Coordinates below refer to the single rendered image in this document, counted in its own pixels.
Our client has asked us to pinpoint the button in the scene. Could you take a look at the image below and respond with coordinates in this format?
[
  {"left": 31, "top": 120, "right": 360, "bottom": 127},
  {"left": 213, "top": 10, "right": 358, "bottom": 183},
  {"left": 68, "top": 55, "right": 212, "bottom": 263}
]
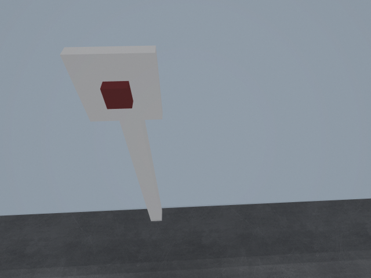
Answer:
[{"left": 100, "top": 81, "right": 133, "bottom": 109}]

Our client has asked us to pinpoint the panel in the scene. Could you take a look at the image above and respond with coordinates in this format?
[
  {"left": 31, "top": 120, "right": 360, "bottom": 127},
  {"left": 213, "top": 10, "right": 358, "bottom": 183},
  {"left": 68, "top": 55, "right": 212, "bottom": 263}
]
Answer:
[{"left": 60, "top": 46, "right": 162, "bottom": 221}]

